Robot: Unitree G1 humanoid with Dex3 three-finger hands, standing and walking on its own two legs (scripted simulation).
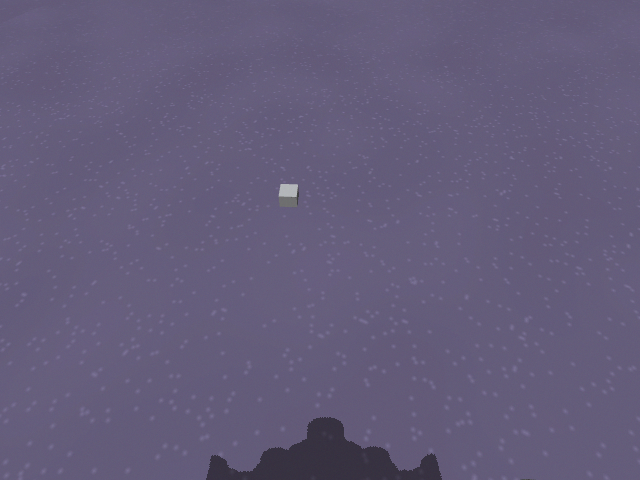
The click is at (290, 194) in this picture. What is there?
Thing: small box
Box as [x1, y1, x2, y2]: [279, 184, 298, 206]
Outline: 280,184 280,206 296,206 298,196 297,184
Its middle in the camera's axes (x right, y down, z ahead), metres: -0.12 -0.20 +1.73
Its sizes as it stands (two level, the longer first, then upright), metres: 0.079 0.079 0.064
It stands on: the floor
